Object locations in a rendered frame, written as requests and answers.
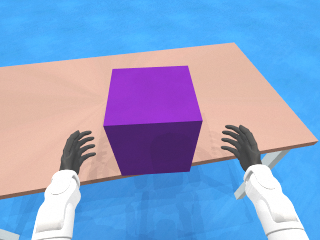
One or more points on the carton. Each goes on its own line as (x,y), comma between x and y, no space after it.
(152,119)

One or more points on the table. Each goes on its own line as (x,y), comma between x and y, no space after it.
(42,104)

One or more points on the right robot forearm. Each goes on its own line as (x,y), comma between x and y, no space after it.
(274,210)

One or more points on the left robot hand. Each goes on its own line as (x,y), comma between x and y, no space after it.
(71,158)

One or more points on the right robot hand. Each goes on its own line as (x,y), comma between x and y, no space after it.
(246,151)

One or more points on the left robot forearm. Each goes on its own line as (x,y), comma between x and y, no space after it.
(55,217)

